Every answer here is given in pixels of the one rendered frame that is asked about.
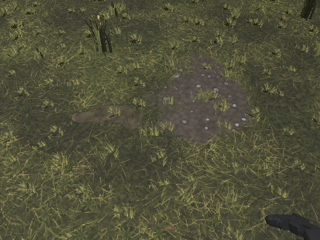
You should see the robot right hand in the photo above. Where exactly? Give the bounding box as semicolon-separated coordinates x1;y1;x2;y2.
265;213;320;240

